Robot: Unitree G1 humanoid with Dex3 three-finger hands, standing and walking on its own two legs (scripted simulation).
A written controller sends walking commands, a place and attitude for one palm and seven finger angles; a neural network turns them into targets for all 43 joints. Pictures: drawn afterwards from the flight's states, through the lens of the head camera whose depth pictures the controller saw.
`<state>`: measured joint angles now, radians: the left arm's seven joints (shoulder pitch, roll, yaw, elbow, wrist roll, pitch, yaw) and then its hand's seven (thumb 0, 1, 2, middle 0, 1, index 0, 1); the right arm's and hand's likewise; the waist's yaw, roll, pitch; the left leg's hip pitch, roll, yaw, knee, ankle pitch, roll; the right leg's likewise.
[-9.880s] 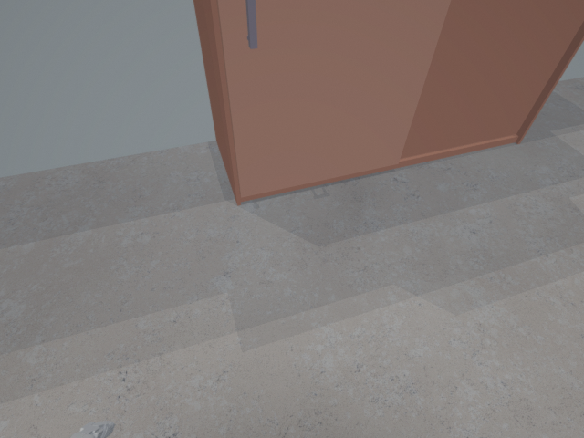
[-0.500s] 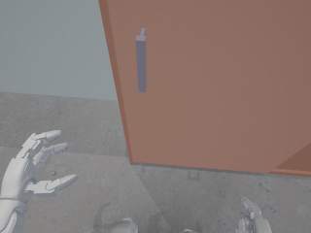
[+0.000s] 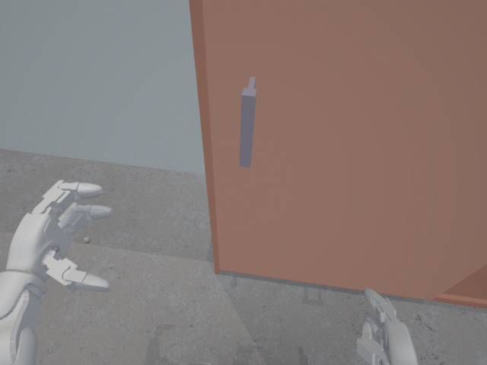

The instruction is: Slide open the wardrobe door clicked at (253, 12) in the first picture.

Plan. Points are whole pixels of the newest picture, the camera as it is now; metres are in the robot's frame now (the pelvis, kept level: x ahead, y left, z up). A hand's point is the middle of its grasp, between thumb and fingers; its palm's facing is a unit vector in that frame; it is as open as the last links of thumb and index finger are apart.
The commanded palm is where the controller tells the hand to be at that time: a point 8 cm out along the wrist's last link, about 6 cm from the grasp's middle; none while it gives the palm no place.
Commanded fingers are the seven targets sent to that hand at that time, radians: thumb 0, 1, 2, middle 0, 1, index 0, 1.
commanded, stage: raise the hand with hooked fingers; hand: left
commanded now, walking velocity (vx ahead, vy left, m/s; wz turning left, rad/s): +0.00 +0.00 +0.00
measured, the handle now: (248, 124) +0.53 +0.06 +0.10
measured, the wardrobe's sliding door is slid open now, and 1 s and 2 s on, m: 0.00 0.00 0.00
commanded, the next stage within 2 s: move the hooked fingers beside the handle in 0.72 s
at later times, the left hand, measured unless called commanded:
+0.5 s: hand (91, 220) +0.27 +0.25 +0.12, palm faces +0.06 -1.00 -0.03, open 14.0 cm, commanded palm +0.24 +0.30 +0.13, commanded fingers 0.00 -0.50 0.30 -0.30 -1.20 -0.30 -1.20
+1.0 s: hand (106, 215) +0.28 +0.23 +0.12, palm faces +0.06 -1.00 -0.02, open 14.0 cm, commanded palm +0.26 +0.27 +0.13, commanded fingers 0.00 -0.50 0.30 -0.30 -1.20 -0.30 -1.20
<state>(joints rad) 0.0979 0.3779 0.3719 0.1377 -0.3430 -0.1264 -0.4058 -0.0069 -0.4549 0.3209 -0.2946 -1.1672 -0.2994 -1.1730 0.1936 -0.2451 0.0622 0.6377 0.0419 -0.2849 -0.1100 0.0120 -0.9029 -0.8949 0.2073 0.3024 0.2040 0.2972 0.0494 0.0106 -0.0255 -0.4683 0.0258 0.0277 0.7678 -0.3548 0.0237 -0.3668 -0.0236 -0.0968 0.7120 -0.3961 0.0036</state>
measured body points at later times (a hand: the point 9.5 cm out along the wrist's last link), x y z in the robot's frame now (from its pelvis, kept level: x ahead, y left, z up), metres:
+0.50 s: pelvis +0.00 -0.01 +0.01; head +0.00 -0.01 +0.46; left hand +0.26 +0.31 +0.12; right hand +0.17 -0.27 -0.06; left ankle +0.03 +0.10 -0.71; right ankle -0.02 -0.12 -0.71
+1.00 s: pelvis -0.01 -0.02 +0.01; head -0.01 -0.03 +0.46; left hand +0.27 +0.29 +0.12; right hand +0.16 -0.27 -0.06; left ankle +0.03 +0.10 -0.71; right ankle -0.02 -0.12 -0.71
